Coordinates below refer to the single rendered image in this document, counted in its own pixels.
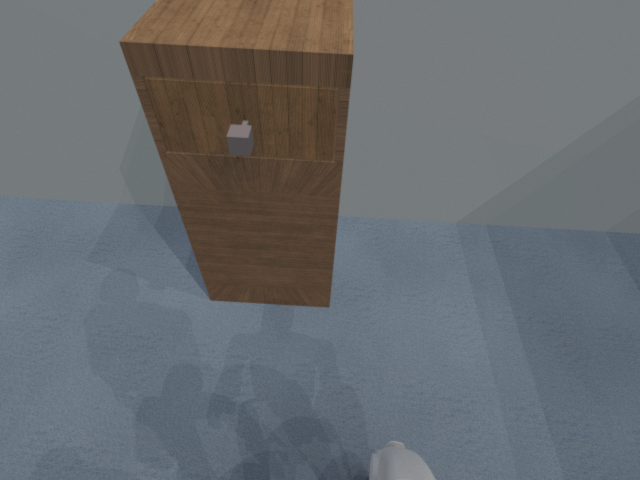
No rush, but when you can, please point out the drawer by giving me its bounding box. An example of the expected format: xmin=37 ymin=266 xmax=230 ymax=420
xmin=145 ymin=77 xmax=338 ymax=161

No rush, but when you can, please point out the cabinet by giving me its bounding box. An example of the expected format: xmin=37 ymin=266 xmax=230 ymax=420
xmin=119 ymin=0 xmax=354 ymax=308

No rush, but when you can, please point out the right robot shin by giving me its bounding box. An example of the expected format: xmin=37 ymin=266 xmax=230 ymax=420
xmin=384 ymin=441 xmax=405 ymax=449

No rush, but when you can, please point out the right robot thigh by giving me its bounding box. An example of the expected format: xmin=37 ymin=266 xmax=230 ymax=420
xmin=369 ymin=447 xmax=436 ymax=480

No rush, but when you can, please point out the handle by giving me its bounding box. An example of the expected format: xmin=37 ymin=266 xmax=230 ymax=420
xmin=226 ymin=120 xmax=254 ymax=156

